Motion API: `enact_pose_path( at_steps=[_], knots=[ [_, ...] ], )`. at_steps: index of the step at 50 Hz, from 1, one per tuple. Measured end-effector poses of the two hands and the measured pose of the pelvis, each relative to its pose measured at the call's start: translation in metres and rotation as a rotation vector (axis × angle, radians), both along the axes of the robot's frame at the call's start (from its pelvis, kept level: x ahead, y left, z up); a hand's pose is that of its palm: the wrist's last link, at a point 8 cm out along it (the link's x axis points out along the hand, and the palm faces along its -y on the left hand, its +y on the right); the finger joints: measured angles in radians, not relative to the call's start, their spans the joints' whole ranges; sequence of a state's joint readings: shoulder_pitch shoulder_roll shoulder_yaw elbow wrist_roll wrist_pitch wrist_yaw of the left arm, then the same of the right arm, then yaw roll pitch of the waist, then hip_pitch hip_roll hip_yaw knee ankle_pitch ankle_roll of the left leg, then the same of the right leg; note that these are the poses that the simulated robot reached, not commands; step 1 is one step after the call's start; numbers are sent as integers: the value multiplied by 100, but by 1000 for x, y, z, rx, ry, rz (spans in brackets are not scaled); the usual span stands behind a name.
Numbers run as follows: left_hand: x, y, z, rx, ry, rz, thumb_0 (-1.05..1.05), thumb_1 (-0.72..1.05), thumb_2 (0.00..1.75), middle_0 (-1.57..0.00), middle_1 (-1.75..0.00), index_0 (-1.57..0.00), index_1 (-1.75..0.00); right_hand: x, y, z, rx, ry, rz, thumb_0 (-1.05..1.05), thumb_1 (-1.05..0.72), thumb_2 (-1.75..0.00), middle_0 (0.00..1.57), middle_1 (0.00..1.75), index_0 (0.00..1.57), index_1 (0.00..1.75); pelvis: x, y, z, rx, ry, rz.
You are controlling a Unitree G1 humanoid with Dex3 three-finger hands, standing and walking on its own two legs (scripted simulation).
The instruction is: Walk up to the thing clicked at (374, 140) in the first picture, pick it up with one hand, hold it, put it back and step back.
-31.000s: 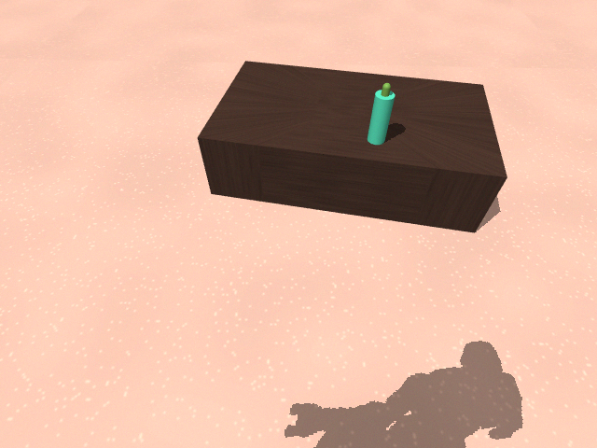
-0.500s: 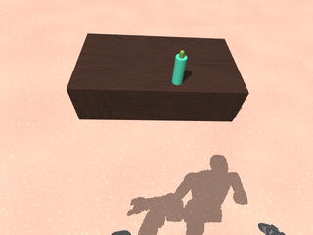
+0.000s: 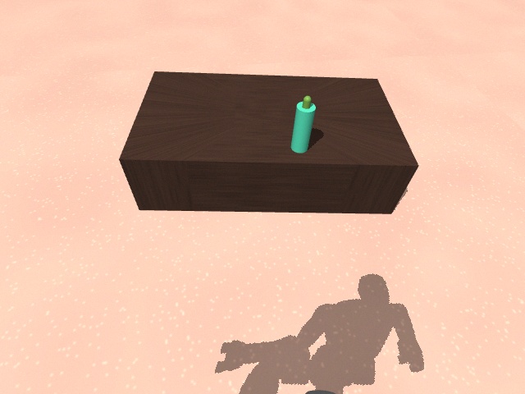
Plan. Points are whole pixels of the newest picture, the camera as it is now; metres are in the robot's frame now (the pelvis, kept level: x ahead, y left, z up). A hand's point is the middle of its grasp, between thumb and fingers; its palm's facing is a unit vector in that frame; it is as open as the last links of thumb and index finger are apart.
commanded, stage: step back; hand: right
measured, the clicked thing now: (303, 123) +1.12 -0.18 -0.31
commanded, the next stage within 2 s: stand in 0.42 s
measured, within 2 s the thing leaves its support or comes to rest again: neither
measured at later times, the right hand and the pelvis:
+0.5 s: hand out of the picture +0.14 -0.27 -0.15, palm faces -0.05 +0.93 -0.36, open 7.4 cm; pelvis +0.05 -0.02 +0.01, yaw +2 degrees
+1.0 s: hand out of the picture +0.13 -0.28 -0.14, palm faces -0.03 +0.95 -0.32, open 7.4 cm; pelvis +0.03 -0.03 +0.02, yaw +1 degrees
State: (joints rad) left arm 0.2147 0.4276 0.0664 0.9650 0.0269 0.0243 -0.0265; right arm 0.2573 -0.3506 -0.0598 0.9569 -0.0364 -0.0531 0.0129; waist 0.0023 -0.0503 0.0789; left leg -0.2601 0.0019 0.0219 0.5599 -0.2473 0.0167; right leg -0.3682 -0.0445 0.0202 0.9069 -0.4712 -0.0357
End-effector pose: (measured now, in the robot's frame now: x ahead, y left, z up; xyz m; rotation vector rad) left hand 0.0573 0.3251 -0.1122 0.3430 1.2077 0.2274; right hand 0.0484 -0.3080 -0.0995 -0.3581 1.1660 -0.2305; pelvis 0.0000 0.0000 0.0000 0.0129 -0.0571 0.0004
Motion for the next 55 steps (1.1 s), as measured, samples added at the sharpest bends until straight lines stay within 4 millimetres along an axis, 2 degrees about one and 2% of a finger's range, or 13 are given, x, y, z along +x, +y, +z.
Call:
enact_pose_path(
  at_steps=[3,7,14,23,29,33,41,55],
  knots=[
    [16,-7,2,1,-23,-9,1,91,90,-21,-30,-20,-30,6,-8,-3,1,3,0,1,-90,-90,20,30,21,30,5,-7,-1,-4,3,3],
    [29,-21,0,21,-57,2,1,91,90,-21,-30,-20,-30,21,-21,-16,4,20,-3,1,-90,-90,20,30,21,30,14,-19,-9,-27,3,15],
    [50,-35,-4,-8,-68,19,1,90,90,-21,-30,-21,-30,48,-22,-23,6,46,18,1,-91,-90,20,30,20,30,31,-19,-10,-15,25,35],
    [80,-43,-2,-40,-70,25,1,90,90,-21,-30,-21,-30,78,-10,-12,25,51,32,1,-91,-90,20,30,20,30,44,-22,2,-16,30,32],
    [85,-52,5,-47,-48,2,1,90,90,-21,-30,-20,-30,102,-7,-3,50,-8,33,1,-91,-90,20,30,20,30,49,-23,10,-16,18,27],
    [84,-56,9,-48,-50,-4,1,90,90,-21,-30,-20,-30,111,-6,1,60,-36,35,1,-91,-90,20,30,20,30,48,-25,14,-14,10,23],
    [72,-56,15,-37,-41,2,1,90,90,-21,-30,-20,-30,104,-10,3,70,-37,31,1,-91,-90,20,30,20,30,42,-29,18,-11,0,18],
    [37,-57,14,-21,27,14,1,90,90,-21,-30,-20,-30,52,-21,-6,78,80,-4,1,-91,-90,20,30,20,30,31,-35,18,-12,10,20]
  ],
)
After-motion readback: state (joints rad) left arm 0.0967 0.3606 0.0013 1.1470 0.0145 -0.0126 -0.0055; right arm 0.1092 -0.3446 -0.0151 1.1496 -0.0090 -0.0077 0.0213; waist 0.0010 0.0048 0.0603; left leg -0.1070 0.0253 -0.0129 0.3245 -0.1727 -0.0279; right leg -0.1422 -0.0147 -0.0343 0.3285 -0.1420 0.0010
